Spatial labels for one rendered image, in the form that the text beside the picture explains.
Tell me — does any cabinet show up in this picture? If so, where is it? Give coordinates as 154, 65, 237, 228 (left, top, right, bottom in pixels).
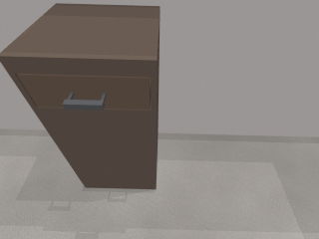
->
0, 3, 160, 190

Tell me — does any drawer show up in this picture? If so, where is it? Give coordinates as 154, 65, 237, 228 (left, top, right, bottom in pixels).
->
17, 74, 152, 110

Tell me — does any handle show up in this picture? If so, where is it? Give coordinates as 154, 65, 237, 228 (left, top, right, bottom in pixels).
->
62, 92, 107, 111

